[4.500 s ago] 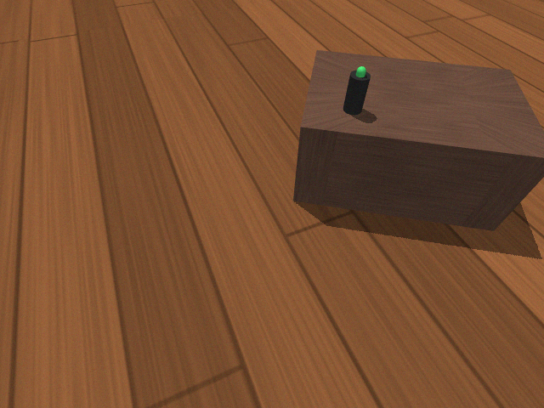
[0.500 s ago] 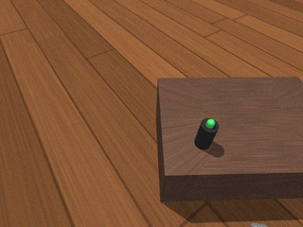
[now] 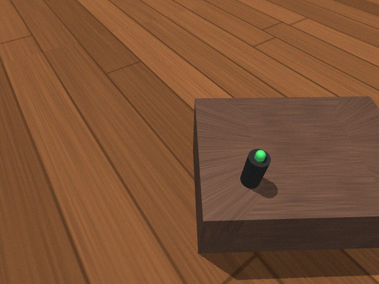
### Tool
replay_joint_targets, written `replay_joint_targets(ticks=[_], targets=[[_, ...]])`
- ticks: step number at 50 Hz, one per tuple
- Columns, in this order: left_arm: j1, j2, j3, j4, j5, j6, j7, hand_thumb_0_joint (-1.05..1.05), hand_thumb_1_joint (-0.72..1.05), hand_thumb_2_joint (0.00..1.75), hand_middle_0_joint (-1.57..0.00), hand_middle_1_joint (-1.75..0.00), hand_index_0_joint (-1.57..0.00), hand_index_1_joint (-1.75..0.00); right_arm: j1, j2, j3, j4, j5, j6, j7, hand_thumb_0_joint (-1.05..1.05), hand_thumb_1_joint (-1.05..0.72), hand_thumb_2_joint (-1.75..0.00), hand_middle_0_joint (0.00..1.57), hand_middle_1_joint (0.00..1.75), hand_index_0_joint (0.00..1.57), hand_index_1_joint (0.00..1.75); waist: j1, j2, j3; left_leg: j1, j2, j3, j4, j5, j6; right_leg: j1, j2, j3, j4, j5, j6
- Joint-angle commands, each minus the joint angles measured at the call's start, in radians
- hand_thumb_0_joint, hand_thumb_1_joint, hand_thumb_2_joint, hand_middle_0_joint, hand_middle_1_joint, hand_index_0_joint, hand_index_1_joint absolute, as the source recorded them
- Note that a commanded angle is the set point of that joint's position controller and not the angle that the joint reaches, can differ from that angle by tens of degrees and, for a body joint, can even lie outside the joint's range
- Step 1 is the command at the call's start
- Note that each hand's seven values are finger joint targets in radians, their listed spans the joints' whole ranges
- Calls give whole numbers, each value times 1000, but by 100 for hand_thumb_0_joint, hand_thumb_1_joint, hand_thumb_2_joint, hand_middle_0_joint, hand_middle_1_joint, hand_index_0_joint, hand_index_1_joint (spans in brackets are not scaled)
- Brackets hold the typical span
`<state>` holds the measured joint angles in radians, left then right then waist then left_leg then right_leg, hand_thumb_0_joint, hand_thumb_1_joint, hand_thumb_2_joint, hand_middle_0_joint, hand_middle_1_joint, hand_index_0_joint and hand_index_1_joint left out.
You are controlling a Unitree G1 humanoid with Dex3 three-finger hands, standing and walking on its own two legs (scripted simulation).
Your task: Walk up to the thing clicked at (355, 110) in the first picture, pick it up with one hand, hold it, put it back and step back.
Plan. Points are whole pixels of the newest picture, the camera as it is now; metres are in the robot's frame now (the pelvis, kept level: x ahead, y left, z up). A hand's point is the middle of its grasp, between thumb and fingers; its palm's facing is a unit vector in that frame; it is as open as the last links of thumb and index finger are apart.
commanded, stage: walk up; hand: right
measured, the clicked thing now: (255, 167) +0.52 -0.23 -0.24
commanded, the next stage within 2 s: stand in 0.14 s
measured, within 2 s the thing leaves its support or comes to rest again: neither
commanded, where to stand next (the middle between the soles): +0.05 -0.02 m, yaw -1 degrees
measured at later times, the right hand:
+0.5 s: hand out of the picture +0.07 -0.25 -0.16, palm faces -0.04 +0.95 -0.32, open 7.4 cm
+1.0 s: hand out of the picture +0.09 -0.25 -0.16, palm faces -0.05 +0.94 -0.34, open 7.4 cm
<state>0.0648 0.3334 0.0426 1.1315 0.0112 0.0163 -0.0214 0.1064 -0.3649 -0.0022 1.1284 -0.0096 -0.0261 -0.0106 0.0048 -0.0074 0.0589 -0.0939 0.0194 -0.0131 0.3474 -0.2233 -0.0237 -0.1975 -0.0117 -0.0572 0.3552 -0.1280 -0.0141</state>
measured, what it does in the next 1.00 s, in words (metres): stands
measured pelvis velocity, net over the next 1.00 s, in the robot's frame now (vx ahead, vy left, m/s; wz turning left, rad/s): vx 0.02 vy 0.00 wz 0.01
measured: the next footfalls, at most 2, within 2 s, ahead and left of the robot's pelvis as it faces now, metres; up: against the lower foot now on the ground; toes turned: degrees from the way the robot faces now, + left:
none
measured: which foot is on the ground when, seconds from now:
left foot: down 0.00-1.00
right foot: down 0.00-1.00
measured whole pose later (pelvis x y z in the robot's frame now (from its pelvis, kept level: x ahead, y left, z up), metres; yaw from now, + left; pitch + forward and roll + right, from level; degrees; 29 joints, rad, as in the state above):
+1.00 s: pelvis +0.02 +0.00 +0.00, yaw +1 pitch -1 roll +0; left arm 0.08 0.34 0.01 1.16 0.00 -0.01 0.00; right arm 0.11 -0.36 0.01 1.13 -0.01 -0.01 0.00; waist 0.00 0.01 0.05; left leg -0.05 0.02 -0.02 0.31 -0.23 -0.02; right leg -0.16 -0.01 -0.07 0.34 -0.15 -0.01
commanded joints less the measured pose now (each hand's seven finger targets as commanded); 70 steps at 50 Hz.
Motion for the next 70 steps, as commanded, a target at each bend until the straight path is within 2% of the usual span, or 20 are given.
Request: replay_joint_targets(ticks=[1,6,7,8,13,18,20,25,29,35,40,49,56,62,66,68,70], targets=[[-45,215,40,-70,2,-25,10,0,90,90,-20,-30,-20,-30,-34,-202,-39,-67,-3,-23,-14,0,-90,-90,20,30,20,30,7,-4,-103,-89,97,-61,-61,116,45,127,-128,129,-45,63,-12],[-54,214,40,-75,2,-22,8,0,90,90,-20,-30,-20,-30,-21,-207,-38,-67,-5,-24,-13,0,-90,-90,20,30,20,30,4,-6,-96,-104,103,-68,-66,105,48,134,-124,127,-43,61,-11],[-40,209,24,-58,-6,-31,11,0,90,90,-20,-30,-20,-30,-35,-194,-31,-54,-5,-15,-8,0,-90,-90,20,30,20,30,7,46,-117,-70,116,-83,-86,82,37,134,-133,136,-54,23,-14],[-37,210,23,-57,-4,-36,13,0,90,90,-20,-30,-20,-30,-42,-193,-32,-58,-6,-12,-5,0,-90,-90,20,30,20,30,7,48,-113,-76,116,-85,-83,83,37,138,-133,136,-58,38,-12],[-50,227,16,-48,-2,-44,21,0,90,90,-20,-30,-20,-30,-21,-201,-34,-48,-2,-2,1,0,-90,-90,20,30,20,30,-2,-1,-81,-82,106,-83,-84,44,38,110,-133,141,-84,-24,-10],[-41,219,9,-38,-7,-51,22,0,90,90,-20,-30,-20,-30,-12,-198,-30,-46,-3,-6,3,0,-90,-90,20,30,20,30,-2,1,-88,-67,114,-84,-91,106,37,134,-136,130,-66,101,-6],[-37,225,7,-35,-7,-51,22,0,90,90,-20,-30,-20,-30,-17,-197,-30,-45,-2,-5,5,0,-90,-90,20,30,20,30,3,-1,-77,-68,111,-88,-99,77,37,125,-129,125,-73,38,-2],[-33,223,3,-35,-3,-51,24,0,90,90,-20,-30,-20,-30,-17,-199,-32,-49,-2,0,6,0,-90,-90,20,30,20,30,1,-6,-70,-60,108,-86,-93,51,40,95,-128,127,-86,-34,-2],[-37,228,2,-38,-5,-53,25,0,90,90,-20,-30,-20,-30,-7,-193,-30,-49,-2,-1,6,0,-90,-90,20,30,20,30,-2,4,-71,-75,110,-88,-94,60,40,110,-131,129,-79,1,-4],[-28,227,3,-33,-5,-52,25,0,90,90,-20,-30,-20,-30,-6,-192,-25,-50,-3,-5,1,0,-90,-90,20,30,20,30,-3,21,-109,-46,120,-85,-90,175,33,154,-138,116,-40,161,-7],[-29,231,1,-30,-5,-49,26,0,90,90,-20,-30,-20,-30,-11,-195,-24,-50,-1,-1,-1,0,-90,-90,20,30,20,30,-1,11,-99,-41,116,-86,-95,140,32,134,-132,114,-53,96,-2],[-21,219,-2,-30,-4,-50,28,0,90,90,-20,-30,-20,-30,-18,-205,-27,-56,-1,-2,-3,0,-90,-90,20,30,20,30,0,17,-114,-18,121,-79,-81,215,34,154,-139,109,-47,199,-6],[-30,234,3,-32,-7,-49,29,0,90,90,-20,-30,-20,-30,-7,-192,-24,-59,-2,0,-2,0,-90,-90,20,30,20,30,-3,7,-97,-31,117,-81,-95,173,30,152,-136,110,-55,152,-6],[-22,227,1,-34,-2,-52,30,0,90,90,-20,-30,-20,-30,-22,-196,-27,-67,-1,0,-2,0,-90,-90,20,30,20,30,0,11,-112,-13,121,-80,-87,197,36,157,-139,107,-52,191,-6],[-23,227,0,-36,-6,-51,30,0,90,90,-20,-30,-20,-30,-10,-196,-26,-62,-2,0,-1,0,-90,-90,20,30,20,30,0,14,-92,-18,119,-80,-95,176,32,142,-135,108,-61,154,-5],[-32,226,1,-40,-4,-49,29,0,90,90,-20,-30,-20,-30,-8,-198,-27,-64,-3,0,-3,0,-90,-90,20,30,20,30,-3,16,-102,-29,121,-76,-91,187,33,161,-139,111,-55,180,-8],[-19,224,0,-35,-4,-49,29,0,90,90,-20,-30,-20,-30,-15,-201,-28,-64,-1,1,-3,0,-90,-90,20,30,20,30,1,19,-93,-25,119,-77,-94,169,36,154,-138,112,-60,163,-7]])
